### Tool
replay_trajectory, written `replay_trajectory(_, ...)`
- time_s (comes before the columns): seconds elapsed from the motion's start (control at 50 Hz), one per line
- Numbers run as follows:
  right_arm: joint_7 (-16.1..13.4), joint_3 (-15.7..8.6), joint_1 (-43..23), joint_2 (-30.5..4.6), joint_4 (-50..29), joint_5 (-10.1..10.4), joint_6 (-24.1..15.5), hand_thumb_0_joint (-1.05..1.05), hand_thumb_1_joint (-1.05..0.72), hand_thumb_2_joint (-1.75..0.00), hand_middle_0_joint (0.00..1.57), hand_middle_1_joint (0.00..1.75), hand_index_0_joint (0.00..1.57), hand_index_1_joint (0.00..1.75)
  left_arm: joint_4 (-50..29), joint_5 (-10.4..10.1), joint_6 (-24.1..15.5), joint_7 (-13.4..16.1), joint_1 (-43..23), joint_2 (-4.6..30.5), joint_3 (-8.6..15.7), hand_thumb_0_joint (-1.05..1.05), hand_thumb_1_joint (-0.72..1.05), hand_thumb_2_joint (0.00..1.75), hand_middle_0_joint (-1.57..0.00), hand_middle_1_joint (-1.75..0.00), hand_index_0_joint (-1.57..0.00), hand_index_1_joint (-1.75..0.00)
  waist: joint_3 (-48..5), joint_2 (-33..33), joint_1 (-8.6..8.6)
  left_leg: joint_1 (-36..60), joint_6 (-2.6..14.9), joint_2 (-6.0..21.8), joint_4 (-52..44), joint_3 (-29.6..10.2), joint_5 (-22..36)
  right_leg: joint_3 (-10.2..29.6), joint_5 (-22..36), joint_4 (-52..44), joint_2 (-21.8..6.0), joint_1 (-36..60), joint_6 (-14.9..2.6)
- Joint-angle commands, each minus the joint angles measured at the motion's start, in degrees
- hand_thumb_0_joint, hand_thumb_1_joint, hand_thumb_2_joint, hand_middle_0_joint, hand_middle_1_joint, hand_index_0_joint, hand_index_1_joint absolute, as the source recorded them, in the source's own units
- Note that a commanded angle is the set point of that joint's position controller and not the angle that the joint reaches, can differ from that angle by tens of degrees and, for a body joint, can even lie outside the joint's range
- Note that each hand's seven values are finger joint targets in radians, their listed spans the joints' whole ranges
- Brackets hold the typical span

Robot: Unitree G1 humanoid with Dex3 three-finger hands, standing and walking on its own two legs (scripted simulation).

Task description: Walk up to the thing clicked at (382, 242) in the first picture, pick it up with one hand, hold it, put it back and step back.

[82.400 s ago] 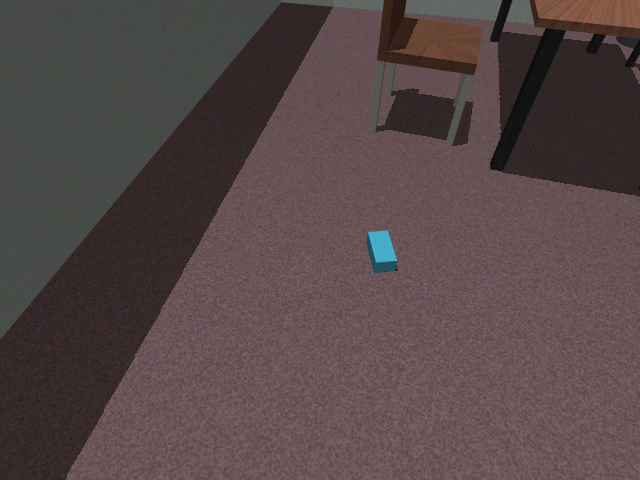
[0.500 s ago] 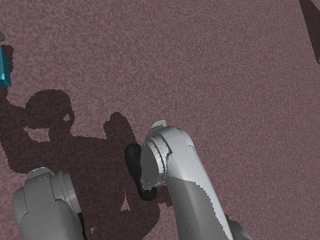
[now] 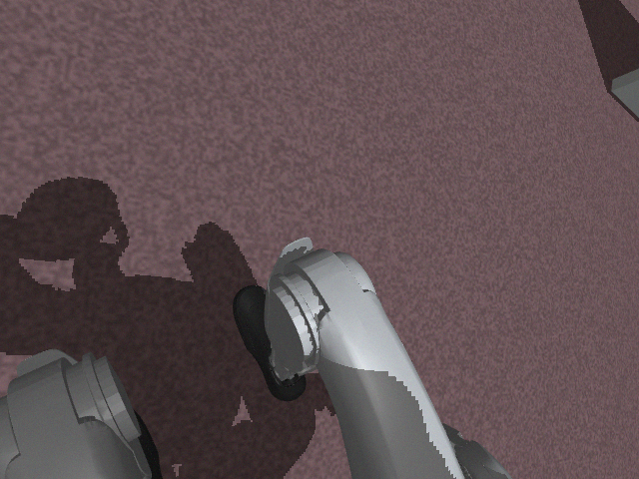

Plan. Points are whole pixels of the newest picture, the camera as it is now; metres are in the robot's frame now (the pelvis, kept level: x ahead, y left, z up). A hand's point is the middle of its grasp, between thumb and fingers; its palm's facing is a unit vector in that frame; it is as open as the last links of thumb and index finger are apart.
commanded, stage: withdraw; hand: left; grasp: from above
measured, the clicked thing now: out of the picture +0.57 +0.28 -0.30
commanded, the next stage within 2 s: home in 0.64 s
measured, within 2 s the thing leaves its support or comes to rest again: neither
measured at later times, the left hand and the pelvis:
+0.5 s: hand out of the picture +0.58 +0.30 +0.02, palm faces -0.27 -0.08 -0.96, open 12.6 cm; pelvis -0.01 +0.01 +0.06, yaw +5 degrees
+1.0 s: hand out of the picture +0.56 +0.29 -0.04, palm faces -0.33 -0.12 -0.94, open 11.8 cm; pelvis -0.02 +0.00 +0.05, yaw +5 degrees
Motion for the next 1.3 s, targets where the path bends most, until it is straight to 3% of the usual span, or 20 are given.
replay_trajectory(0.0, 0.67, -7.86, 13.66, -17.6, -0.34, 1.0, 2.23, 0.0, -0.91, -0.9, 0.2, 0.3, 0.2, 0.3, -13.5, -3.47, 0.52, -4.12, -9.08, 7.26, 0.46, 0.0, -0.08, 0.63, -0.44, -0.64, -0.46, -0.62, -48.68, 31.48, 2.58, 26.1, -0.59, 1.25, -20.02, 4.51, 22.09, -4.97, 10.98, -7.19, 1.61, 36.7, -5.13)
replay_trajectory(0.08, 0.61, -9.67, 14.65, -16.75, -0.63, 1.38, 4.71, 0.0, -0.91, -0.9, 0.2, 0.3, 0.2, 0.3, -25.99, -5.39, -0.38, -7.57, -14.32, 4.58, 0.52, 0.0, -0.1, 0.65, -0.42, -0.65, -0.44, -0.63, -48.96, 29.95, 3.07, 25.91, -0.29, 0.96, -20.86, 5.17, 19.23, -4.54, 9.34, -8.58, 1.65, 35.46, -5.6)
replay_trajectory(0.16, -0.4, -11.5, 15.36, -15.29, 1.16, 2.11, 5.89, 0.0, -0.91, -0.9, 0.2, 0.3, 0.2, 0.3, -32.61, -5.45, -0.43, -7.64, -22.85, -1.56, -2.27, 0.0, -0.16, 0.7, -0.37, -0.69, -0.38, -0.68, -51.1, 32.31, 2.5, 34.29, -0.99, 1.18, -25.14, 3.56, 16.84, -4.39, 6.33, -9.92, 1.32, 28.73, -5.78)
replay_trajectory(0.26, -2.05, -12.42, 13.77, -14.17, 3.44, 1.73, 7.21, 0.0, -0.91, -0.9, 0.2, 0.3, 0.2, 0.3, -23.09, -4.86, 3.51, -6.32, -28.78, -2.04, -2.53, 0.0, -0.27, 0.8, -0.29, -0.77, -0.29, -0.77, -43.81, 29.59, 1.8, 33.5, -0.68, 0.96, -30.24, 2.3, 7.57, -3.18, 0.96, -12.86, 1.13, 23.09, -5.56)
replay_trajectory(0.34, -3.82, -12.22, 11.91, -13.87, 4.83, 2.18, 8.48, 0.0, -0.91, -0.9, 0.2, 0.3, 0.2, 0.3, -17.58, -4.65, 7.5, -8.61, -32.19, -2.74, -4.1, 0.0, -0.33, 0.85, -0.26, -0.82, -0.25, -0.83, -44.31, 29.67, 2.16, 36.12, -0.85, 0.79, -33.17, 2.62, 6.85, -2.18, 0.13, -14.56, 0.92, 23.56, -5.91)
replay_trajectory(0.44, -5.96, -11.17, 11.85, -12.83, 4.01, 2.55, 10.73, 0.0, -0.92, -0.91, 0.2, 0.3, 0.2, 0.3, -14.17, -3.69, 9.56, -16.57, -33.13, 0.57, -5.47, 0.0, -0.26, 0.78, -0.36, -0.72, -0.35, -0.74, -46.94, 24.72, 2.46, 29.34, 0.93, 0.33, -31.77, 7.25, 12.1, 0.01, 2.51, -17.85, 1.5, 34.58, -6.09)
replay_trajectory(0.52, -7.48, -10.26, 13.0, -13.8, 2.61, 3.75, 12.9, 0.0, -0.91, -0.9, 0.2, 0.3, 0.2, 0.3, -9.17, -2.09, 10.16, -24.4, -28.66, 1.07, -7.53, 0.0, -0.14, 0.69, -0.44, -0.64, -0.43, -0.65, -40.51, 19.31, 2.14, 24.9, 1.73, 0.79, -33.52, 7.23, 12.97, -0.08, 2.07, -20.92, 1.44, 36.67, -6.52)
replay_trajectory(0.64, -9.64, -9.09, 16.25, -15.14, -0.22, 4.04, 14.51, 0.0, -0.9, -0.9, 0.2, 0.3, 0.2, 0.3, -12.91, -6.24, 6.65, -31.97, -27.35, 2.91, -6.76, 0.0, -0.06, 0.63, -0.48, -0.6, -0.49, -0.6, -39.02, 14.64, 1.5, 24.05, 1.65, 1.25, -32.54, 6.06, 15.55, -0.76, 2.67, -21.92, 1.2, 38.94, -6.66)
replay_trajectory(0.68, -10.17, -8.41, 17.32, -15.31, -0.69, 3.89, 14.73, 0.0, -0.9, -0.9, 0.2, 0.3, 0.2, 0.3, -18.37, -6.9, 3.83, -32.32, -29.86, 5.18, -5.31, 0.0, -0.04, 0.61, -0.5, -0.59, -0.5, -0.58, -42.85, 15.46, 1.76, 24.55, 1.27, 1.23, -30.8, 6.03, 17.57, -0.78, 5.02, -20.75, 0.94, 40.94, -6.55)
replay_trajectory(0.74, -10.77, -7.94, 17.77, -15.21, -2.17, 3.38, 14.69, 0.0, -0.89, -0.9, 0.2, 0.3, 0.2, 0.3, -26.36, -6.52, -0.47, -30.5, -33.15, 12.26, -0.83, 0.0, -0.01, 0.73, -0.26, -0.44, -0.26, -0.46, -50.55, 20.99, 3.47, 27.95, 0.15, 0.8, -28.57, 6.22, 20.35, -0.33, 7.89, -18.0, 0.44, 41.58, -6.88)
replay_trajectory(0.76, -10.69, -7.79, 17.92, -15.02, -2.96, 3.12, 14.68, 0.0, -0.92, -0.9, 0.2, 0.3, 0.2, 0.3, -28.18, -6.11, -1.49, -29.37, -33.57, 13.5, 0.42, 0.0, -0.09, 0.65, -0.34, -0.52, -0.34, -0.54, -53.12, 24.55, 3.87, 30.83, -0.67, 0.89, -28.68, 5.57, 22.32, -0.5, 9.26, -16.52, 0.38, 41.07, -6.99)
replay_trajectory(0.8, -10.37, -8.67, 17.57, -15.0, -4.41, 3.02, 14.86, 0.0, -0.92, -0.9, 0.2, 0.3, 0.2, 0.3, -36.23, -4.56, -2.49, -25.64, -35.26, 18.85, 4.88, 0.0, -0.09, 0.67, -0.34, -0.52, -0.34, -0.54, -61.29, 34.79, 7.69, 41.05, -2.22, 0.67, -29.85, 4.7, 26.09, -0.44, 10.78, -14.13, 0.04, 37.51, -7.4)
replay_trajectory(0.84, -9.51, -9.69, 17.08, -14.69, -4.84, 3.43, 15.24, 0.0, -0.89, -0.9, 0.2, 0.3, 0.2, 0.3, -37.28, -3.68, -1.55, -22.34, -32.01, 13.65, 4.03, 0.0, -0.04, 0.75, -0.34, -0.52, -0.34, -0.54, -65.47, 40.32, 7.97, 49.2, -2.82, 0.84, -31.7, 3.85, 27.62, -0.5, 9.86, -13.6, 0.01, 33.39, -7.34)
replay_trajectory(0.92, -8.26, -11.1, 17.88, -13.11, -1.83, 3.81, 15.8, 0.0, -0.91, -0.9, 0.2, 0.3, 0.2, 0.3, -35.51, -5.79, 2.95, -18.22, -34.65, 6.96, 1.31, 0.0, -0.14, 0.68, -0.39, -0.63, -0.41, -0.63, -60.62, 39.22, 5.11, 46.71, -1.8, 1.56, -35.77, 5.13, 19.9, -0.29, 6.15, -17.07, 0.62, 32.51, -6.35)
replay_trajectory(0.96, -8.12, -11.14, 17.04, -12.34, 0.14, 3.52, 15.5, 0.0, -0.89, -0.9, 0.2, 0.3, 0.2, 0.3, -31.9, -7.18, 4.49, -18.61, -32.75, 3.71, -1.41, 0.0, -0.11, 0.78, -0.32, -0.57, -0.32, -0.59, -55.0, 35.62, 4.24, 41.91, -0.73, 1.33, -36.78, 6.38, 13.13, -0.19, 2.15, -19.41, 0.93, 32.98, -6.01)
replay_trajectory(0.98, -8.16, -11.23, 17.01, -12.03, 0.45, 3.4, 15.2, 0.0, -0.91, -0.9, 0.2, 0.3, 0.2, 0.3, -30.17, -7.5, 5.05, -19.24, -30.92, 2.31, -2.85, 0.0, -0.15, 0.7, -0.38, -0.65, -0.4, -0.67, -54.06, 33.35, 3.73, 40.42, -0.24, 0.87, -36.55, 7.17, 10.74, -0.28, 0.47, -20.21, 1.34, 34.45, -6.08)
replay_trajectory(1.08, -9.07, -11.97, 16.59, -12.44, 1.18, 4.58, 14.39, 0.0, -0.89, -0.9, 0.2, 0.3, 0.2, 0.3, -31.89, -9.94, 6.13, -25.17, -27.14, 1.23, -4.3, 0.0, -0.07, 0.78, -0.3, -0.62, -0.32, -0.64, -56.3, 27.49, 5.24, 40.59, 0.53, 1.11, -36.04, 7.37, 14.29, 0.22, 3.36, -22.49, 1.14, 39.43, -6.09)
replay_trajectory(1.12, -9.67, -11.59, 16.55, -12.71, 1.07, 4.86, 14.13, 0.0, -0.89, -0.89, 0.2, 0.3, 0.2, 0.3, -28.93, -11.5, 5.87, -27.74, -23.21, 0.0, -4.54, 0.0, -0.07, 0.78, -0.3, -0.62, -0.32, -0.64, -49.61, 21.06, 4.95, 35.16, 0.95, 1.06, -35.37, 7.15, 13.92, -0.3, 3.08, -23.98, 1.05, 39.04, -6.45)
replay_trajectory(1.18, -10.31, -11.41, 15.9, -12.17, -0.46, 5.3, 14.1, 0.0, -0.91, -0.9, 0.2, 0.3, 0.2, 0.3, -28.06, -12.66, 4.46, -30.03, -15.83, 0.7, -3.58, 0.0, -0.15, 0.7, -0.38, -0.68, -0.4, -0.66, -45.56, 14.91, 7.77, 30.33, 1.58, 0.3, -36.36, 8.28, 12.97, -0.1, 1.86, -26.7, 1.0, 43.27, -6.78)
replay_trajectory(1.28, -10.61, -12.92, 14.07, -11.17, -4.35, 6.33, 14.24, 0.0, -0.89, -0.9, 0.2, 0.3, 0.2, 0.3, -34.23, -13.77, 2.2, -31.4, -8.64, 3.17, -0.53, 0.0, -0.05, 0.74, -0.29, -0.6, -0.32, -0.58, -49.95, 14.89, 12.28, 35.62, 1.09, 0.25, -40.26, 8.49, 14.23, 0.79, 1.32, -28.5, 0.75, 46.87, -7.14)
